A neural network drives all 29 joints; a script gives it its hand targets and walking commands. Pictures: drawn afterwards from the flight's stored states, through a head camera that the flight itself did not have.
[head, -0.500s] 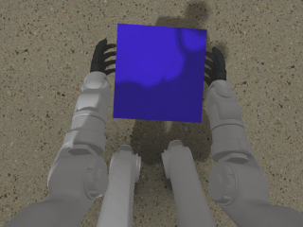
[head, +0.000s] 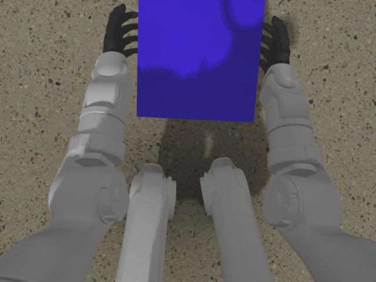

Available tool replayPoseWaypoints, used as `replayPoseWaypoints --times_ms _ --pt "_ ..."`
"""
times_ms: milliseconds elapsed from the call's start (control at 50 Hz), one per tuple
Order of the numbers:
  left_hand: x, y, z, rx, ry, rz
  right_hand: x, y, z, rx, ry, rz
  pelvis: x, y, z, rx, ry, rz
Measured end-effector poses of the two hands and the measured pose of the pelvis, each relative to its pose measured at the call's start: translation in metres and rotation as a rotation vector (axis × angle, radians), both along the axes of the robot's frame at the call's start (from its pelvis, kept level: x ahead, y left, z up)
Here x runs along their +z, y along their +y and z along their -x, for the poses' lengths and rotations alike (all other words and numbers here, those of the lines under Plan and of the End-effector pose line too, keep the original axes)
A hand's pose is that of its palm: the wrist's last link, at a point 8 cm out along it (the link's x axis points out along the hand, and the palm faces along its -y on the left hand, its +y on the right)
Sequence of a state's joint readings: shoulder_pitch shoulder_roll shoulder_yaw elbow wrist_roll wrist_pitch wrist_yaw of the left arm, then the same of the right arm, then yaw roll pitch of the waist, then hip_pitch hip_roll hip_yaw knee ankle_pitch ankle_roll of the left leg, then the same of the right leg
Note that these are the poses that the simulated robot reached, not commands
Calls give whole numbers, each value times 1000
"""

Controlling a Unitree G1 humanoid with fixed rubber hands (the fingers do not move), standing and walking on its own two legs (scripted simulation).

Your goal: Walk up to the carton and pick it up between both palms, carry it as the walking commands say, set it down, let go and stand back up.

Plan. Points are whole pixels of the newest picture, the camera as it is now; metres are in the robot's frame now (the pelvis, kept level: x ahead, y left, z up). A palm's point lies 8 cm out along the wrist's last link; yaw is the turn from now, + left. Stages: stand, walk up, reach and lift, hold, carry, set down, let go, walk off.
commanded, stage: set down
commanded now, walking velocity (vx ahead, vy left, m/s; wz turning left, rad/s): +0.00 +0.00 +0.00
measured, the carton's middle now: (194, 67) +0.51 -0.04 -0.20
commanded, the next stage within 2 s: none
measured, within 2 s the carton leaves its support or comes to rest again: rests again in 1.26 s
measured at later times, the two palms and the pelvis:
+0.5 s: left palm (124, 58) +0.54 +0.11 -0.20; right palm (259, 65) +0.51 -0.18 -0.20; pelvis +0.01 +0.00 -0.04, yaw +0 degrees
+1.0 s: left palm (126, 61) +0.54 +0.11 -0.21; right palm (257, 70) +0.50 -0.18 -0.22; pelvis +0.00 +0.00 -0.06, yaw +0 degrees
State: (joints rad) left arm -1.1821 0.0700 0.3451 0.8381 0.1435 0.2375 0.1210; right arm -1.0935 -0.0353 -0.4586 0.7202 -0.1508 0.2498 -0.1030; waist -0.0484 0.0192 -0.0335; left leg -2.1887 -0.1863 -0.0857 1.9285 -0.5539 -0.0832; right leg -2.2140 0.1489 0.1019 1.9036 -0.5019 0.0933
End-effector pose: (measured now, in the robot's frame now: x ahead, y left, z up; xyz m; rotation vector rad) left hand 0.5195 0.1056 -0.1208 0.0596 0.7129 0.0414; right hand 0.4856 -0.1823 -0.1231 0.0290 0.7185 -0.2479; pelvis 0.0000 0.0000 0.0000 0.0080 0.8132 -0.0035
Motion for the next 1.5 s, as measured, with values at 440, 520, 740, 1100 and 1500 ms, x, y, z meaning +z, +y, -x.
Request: replayPoseWaypoints --times_ms 440,520,740,1100,1500 --pt "-73 2 -15 -6 37 -10 -70 2 -18 17 39 8 -42 -2 -3 12 -53 8" --pt "-78 3 -18 -11 34 -13 -74 2 -21 21 38 13 -46 0 -6 13 -59 12" --pt "-84 -3 -20 -20 36 -10 -82 -3 -19 11 40 13 -52 2 -8 15 -79 16" --pt "-95 2 -17 -27 53 -28 -97 1 -14 34 60 4 -58 0 -4 19 -126 11" --pt "-107 5 -17 -35 67 -25 -106 1 -15 51 67 -10 -65 2 -4 20 -149 16"
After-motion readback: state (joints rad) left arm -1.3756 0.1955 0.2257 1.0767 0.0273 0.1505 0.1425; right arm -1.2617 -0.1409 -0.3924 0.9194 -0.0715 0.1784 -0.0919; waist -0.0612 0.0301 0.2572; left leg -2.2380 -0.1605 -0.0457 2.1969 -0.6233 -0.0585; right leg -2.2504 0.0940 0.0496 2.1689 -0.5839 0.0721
